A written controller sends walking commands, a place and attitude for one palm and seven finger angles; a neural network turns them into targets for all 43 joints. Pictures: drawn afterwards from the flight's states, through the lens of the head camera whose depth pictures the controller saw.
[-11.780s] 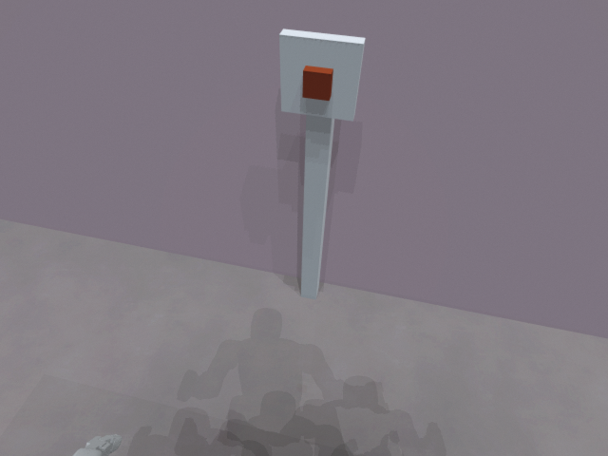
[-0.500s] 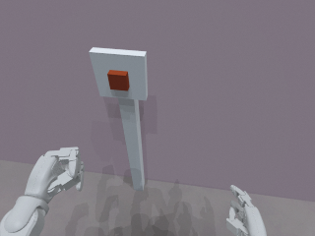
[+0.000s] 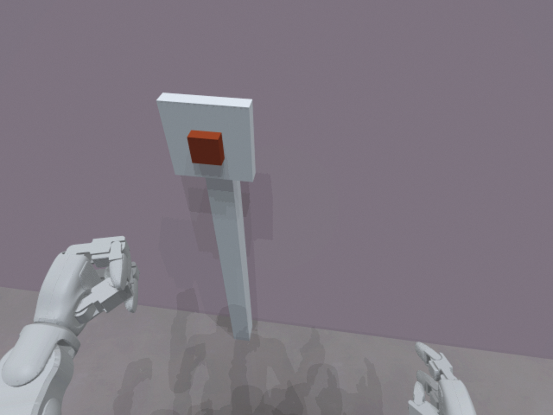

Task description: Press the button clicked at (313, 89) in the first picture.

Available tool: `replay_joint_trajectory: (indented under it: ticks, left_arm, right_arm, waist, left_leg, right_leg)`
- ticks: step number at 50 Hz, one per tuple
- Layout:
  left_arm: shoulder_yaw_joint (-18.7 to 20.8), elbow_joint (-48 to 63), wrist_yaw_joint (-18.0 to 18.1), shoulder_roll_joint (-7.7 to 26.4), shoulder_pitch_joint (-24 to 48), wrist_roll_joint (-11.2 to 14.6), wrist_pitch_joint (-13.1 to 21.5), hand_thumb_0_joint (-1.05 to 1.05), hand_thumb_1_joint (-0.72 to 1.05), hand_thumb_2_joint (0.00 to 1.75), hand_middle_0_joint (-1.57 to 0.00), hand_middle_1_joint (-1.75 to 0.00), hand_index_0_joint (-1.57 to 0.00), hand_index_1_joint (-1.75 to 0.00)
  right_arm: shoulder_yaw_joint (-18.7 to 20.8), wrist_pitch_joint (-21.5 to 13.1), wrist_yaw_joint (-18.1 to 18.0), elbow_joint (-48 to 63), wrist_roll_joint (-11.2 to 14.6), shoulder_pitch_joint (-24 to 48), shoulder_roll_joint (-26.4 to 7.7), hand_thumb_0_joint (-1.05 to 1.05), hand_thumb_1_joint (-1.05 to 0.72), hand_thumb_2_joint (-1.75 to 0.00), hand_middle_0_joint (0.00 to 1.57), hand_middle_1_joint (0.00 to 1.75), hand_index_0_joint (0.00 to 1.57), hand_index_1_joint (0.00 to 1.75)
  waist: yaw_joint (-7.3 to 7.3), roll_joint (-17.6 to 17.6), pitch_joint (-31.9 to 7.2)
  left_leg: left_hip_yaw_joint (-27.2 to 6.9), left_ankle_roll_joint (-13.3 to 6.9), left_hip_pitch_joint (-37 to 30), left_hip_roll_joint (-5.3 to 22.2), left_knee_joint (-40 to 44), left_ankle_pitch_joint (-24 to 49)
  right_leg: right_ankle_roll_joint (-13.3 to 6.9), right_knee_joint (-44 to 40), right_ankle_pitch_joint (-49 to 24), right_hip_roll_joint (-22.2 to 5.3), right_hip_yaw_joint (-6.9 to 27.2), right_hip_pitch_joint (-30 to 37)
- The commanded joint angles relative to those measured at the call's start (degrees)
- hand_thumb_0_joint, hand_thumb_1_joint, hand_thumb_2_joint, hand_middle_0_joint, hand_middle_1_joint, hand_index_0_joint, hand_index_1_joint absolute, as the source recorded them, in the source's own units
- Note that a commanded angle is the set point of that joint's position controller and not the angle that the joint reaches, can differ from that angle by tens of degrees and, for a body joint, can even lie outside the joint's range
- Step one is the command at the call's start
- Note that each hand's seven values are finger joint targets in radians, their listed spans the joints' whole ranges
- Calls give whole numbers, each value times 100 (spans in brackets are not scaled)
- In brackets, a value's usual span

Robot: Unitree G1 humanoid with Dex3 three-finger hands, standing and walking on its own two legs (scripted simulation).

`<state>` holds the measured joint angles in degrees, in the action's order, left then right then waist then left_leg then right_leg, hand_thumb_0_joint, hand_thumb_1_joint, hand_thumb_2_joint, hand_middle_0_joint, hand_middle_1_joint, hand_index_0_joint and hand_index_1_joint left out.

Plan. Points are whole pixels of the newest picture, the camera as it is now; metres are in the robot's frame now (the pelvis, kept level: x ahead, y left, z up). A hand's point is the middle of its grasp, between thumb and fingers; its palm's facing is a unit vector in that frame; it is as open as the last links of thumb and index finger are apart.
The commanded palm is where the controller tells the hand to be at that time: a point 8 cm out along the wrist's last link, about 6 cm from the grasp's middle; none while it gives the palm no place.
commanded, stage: raise the hand and make a fist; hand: left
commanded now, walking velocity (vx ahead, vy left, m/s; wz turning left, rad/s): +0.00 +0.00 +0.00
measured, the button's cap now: (207, 146) +0.53 +0.18 +0.13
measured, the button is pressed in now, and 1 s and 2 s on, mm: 0 0 0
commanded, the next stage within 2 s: aim a knuckle at the button in 0.06 s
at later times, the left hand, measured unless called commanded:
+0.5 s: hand (160, 257) +0.28 +0.19 +0.12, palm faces -0.04 -1.00 -0.06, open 3.1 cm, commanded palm +0.26 +0.25 +0.12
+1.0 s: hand (182, 217) +0.37 +0.18 +0.11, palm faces -0.03 -1.00 -0.02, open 3.1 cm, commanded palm +0.35 +0.23 +0.11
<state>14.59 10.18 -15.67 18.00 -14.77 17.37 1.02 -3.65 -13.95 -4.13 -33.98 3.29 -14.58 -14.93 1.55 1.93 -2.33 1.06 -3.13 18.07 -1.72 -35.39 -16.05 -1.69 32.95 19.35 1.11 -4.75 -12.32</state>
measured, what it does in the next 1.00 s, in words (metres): stands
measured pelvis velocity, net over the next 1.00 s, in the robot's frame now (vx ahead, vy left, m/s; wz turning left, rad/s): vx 0.01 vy -0.01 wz -0.02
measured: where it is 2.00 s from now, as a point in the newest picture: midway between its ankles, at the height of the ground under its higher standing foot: outside the picture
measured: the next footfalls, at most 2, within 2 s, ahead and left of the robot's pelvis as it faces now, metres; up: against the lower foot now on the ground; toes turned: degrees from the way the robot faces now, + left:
none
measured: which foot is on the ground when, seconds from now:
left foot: down 0.00-1.00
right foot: down 0.00-1.00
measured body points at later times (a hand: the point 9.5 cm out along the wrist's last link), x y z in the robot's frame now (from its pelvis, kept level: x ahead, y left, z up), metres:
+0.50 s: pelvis +0.00 -0.03 +0.00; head -0.01 -0.04 +0.45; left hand +0.28 +0.24 +0.12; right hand +0.17 -0.27 -0.08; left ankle +0.03 +0.08 -0.73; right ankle -0.02 -0.10 -0.73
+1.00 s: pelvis +0.01 -0.01 +0.00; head +0.03 -0.02 +0.45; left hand +0.37 +0.24 +0.11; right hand +0.15 -0.27 -0.09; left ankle +0.03 +0.08 -0.73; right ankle -0.02 -0.10 -0.73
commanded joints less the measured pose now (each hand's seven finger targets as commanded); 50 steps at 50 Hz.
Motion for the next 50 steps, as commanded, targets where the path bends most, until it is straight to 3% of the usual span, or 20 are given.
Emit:
replay_joint_trajectory:
  ticks: [1,8,13,16,19,21,24,25,26,29,31,33,36,40,41,42,45,46,50]
  left_arm:
    - [333,850,-88,876,824,55,234,0,90,90,-130,-150,-130,-150]
    - [652,1050,-121,1098,1136,216,372,0,90,90,-130,-150,-130,-150]
    - [649,232,-123,1251,2157,192,516,0,90,90,-130,-150,-130,-150]
    - [389,-155,-275,1115,2423,163,528,0,90,90,-130,-150,-130,-150]
    - [448,-476,-381,1273,2783,158,512,0,90,90,-130,-150,-130,-150]
    - [589,-785,-417,1406,2886,179,519,0,90,90,-130,-150,-130,-150]
    - [993,-1052,-398,1709,3006,213,577,0,90,90,-130,-150,-130,-150]
    - [924,-1056,-401,1624,3081,212,594,0,90,90,-130,-150,-130,-150]
    - [1054,-1117,-368,1772,3191,201,623,0,90,90,-130,-150,-130,-150]
    - [964,-1264,-368,1617,3187,167,674,0,90,90,-130,-150,-130,-150]
    - [737,-1414,-398,1456,3249,130,657,0,90,90,-130,-150,-130,-150]
    - [535,-1450,-416,1296,3454,103,660,0,90,90,-130,-150,-130,-150]
    - [602,-1516,-380,1423,3609,88,699,0,90,90,-130,-150,-130,-150]
    - [582,-1543,-219,1420,4118,26,788,0,90,90,-130,-150,-130,-150]
    - [690,-1606,-141,1573,4283,2,814,0,90,90,-130,-150,-130,-150]
    - [706,-1709,-97,1588,4413,-28,842,0,90,90,-130,-150,-130,-150]
    - [567,-2002,-4,1500,4801,-135,916,0,90,90,-130,-150,-130,-150]
    - [480,-2140,23,1474,4990,-173,931,0,90,90,-130,-150,-130,-150]
    - [-10,-2586,5,1036,5540,-231,934,0,90,90,-130,-150,-130,-150]
  right_arm:
    - [295,-346,-77,891,34,725,-667,0,-90,-90,20,30,20,30]
    - [276,-414,-134,882,20,848,-628,0,-90,-90,20,30,20,30]
    - [270,-384,-217,595,43,774,-678,0,-90,-90,20,30,20,30]
    - [275,-387,-235,596,62,776,-692,0,-90,-90,20,30,20,30]
    - [282,-359,-259,607,70,778,-708,0,-90,-90,20,30,20,30]
    - [298,-328,-260,582,71,723,-730,0,-90,-90,20,30,20,30]
    - [314,-257,-229,589,63,710,-738,0,-90,-90,20,30,20,30]
    - [312,-244,-215,622,65,729,-725,0,-90,-90,20,30,20,30]
    - [323,-224,-202,602,62,669,-732,0,-90,-90,20,30,20,30]
    - [343,-167,-154,649,67,613,-712,0,-90,-90,20,30,20,30]
    - [359,-126,-134,667,74,549,-745,0,-90,-90,20,30,20,30]
    - [385,-95,-126,675,82,491,-753,0,-90,-90,20,30,20,30]
    - [430,-36,-135,650,83,394,-805,0,-90,-90,20,30,20,30]
    - [429,51,-137,613,66,336,-788,0,-90,-90,20,30,20,30]
    - [436,90,-144,559,48,299,-813,0,-90,-90,20,30,20,30]
    - [436,127,-147,546,51,296,-805,0,-90,-90,20,30,20,30]
    - [417,205,-143,500,33,246,-789,0,-90,-90,20,30,20,30]
    - [406,249,-135,462,26,196,-805,0,-90,-90,20,30,20,30]
    - [418,353,-104,448,41,123,-808,0,-90,-90,20,30,20,30]
  waist:
    - [-44,37,-262]
    - [-6,-66,-534]
    - [-208,117,-94]
    - [-219,42,-255]
    - [-181,94,-568]
    - [-180,-251,-657]
    - [-78,-263,-922]
    - [-74,-107,-987]
    - [-66,-215,-1049]
    - [-58,104,-1133]
    - [-122,-82,-1021]
    - [-182,-5,-987]
    - [-221,-226,-1060]
    - [-254,57,-1235]
    - [-292,-196,-1205]
    - [-304,-108,-1194]
    - [-330,192,-1286]
    - [-397,62,-1243]
    - [-485,252,-1387]
  left_leg:
    - [-555,111,-651,267,768,259]
    - [-441,60,-748,195,671,422]
    - [-390,54,-577,167,578,94]
    - [-354,47,-515,146,476,185]
    - [-342,46,-521,116,415,313]
    - [-327,37,-398,142,332,468]
    - [-277,51,-311,118,270,763]
    - [-246,57,-329,105,261,831]
    - [-253,58,-299,122,243,906]
    - [-181,62,-434,101,241,1124]
    - [-169,41,-396,118,199,1182]
    - [-175,31,-493,113,221,1236]
    - [-175,11,-528,138,196,1261]
    - [-187,28,-698,128,227,1337]
    - [-197,17,-611,150,202,1290]
    - [-189,26,-606,148,234,1234]
    - [-233,54,-708,150,246,1228]
    - [-257,42,-668,173,232,1171]
    - [-341,82,-864,180,221,1157]
  right_leg:
    - [41,-664,-487,21,114,-684]
    - [86,-744,-503,-29,215,-541]
    - [115,-888,-107,-70,406,-820]
    - [139,-891,-163,-114,544,-729]
    - [146,-853,-303,-179,623,-576]
    - [198,-827,-520,-193,702,-467]
    - [263,-694,-1196,-290,797,-179]
    - [273,-646,-1385,-305,801,-167]
    - [282,-588,-1491,-285,775,-113]
    - [282,-482,-2024,-278,707,-134]
    - [305,-445,-2135,-235,680,-244]
    - [256,-422,-2173,-195,594,-391]
    - [257,-411,-2095,-152,560,-458]
    - [159,-347,-1990,-113,464,-565]
    - [181,-353,-1925,-103,487,-566]
    - [165,-360,-1828,-100,484,-603]
    - [92,-311,-1674,-78,430,-691]
    - [94,-312,-1563,-59,410,-774]
    - [42,-264,-1440,-47,340,-1017]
